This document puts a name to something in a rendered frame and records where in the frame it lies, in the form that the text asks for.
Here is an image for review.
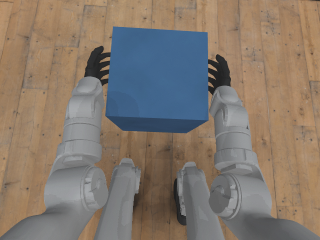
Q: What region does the robot left upper arm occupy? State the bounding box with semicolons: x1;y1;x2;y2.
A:
0;165;109;240

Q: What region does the left robot hand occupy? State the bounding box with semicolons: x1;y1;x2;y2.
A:
84;46;111;86

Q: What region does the robot left forearm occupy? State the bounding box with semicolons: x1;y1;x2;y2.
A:
43;76;105;204

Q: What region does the left robot thigh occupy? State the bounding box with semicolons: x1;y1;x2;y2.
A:
93;162;141;240

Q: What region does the carton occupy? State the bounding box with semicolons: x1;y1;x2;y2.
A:
105;26;209;134

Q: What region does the robot right upper arm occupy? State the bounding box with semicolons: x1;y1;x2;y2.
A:
208;172;320;240

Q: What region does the right robot hand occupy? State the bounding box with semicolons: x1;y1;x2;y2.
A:
208;54;231;95

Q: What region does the robot right forearm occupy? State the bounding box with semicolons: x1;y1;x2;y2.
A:
209;85;272;205

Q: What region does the robot left shin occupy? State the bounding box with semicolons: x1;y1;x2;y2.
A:
111;158;135;179

